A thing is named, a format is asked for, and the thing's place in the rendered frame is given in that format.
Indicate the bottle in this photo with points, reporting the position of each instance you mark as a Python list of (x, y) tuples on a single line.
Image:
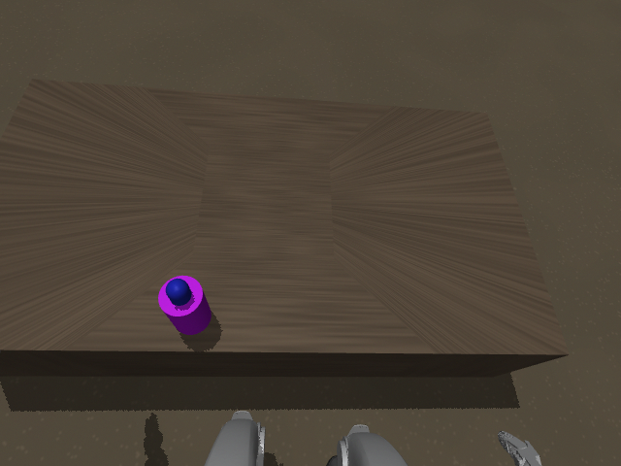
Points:
[(183, 301)]

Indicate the right robot hand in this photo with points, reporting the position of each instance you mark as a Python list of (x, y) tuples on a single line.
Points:
[(522, 453)]

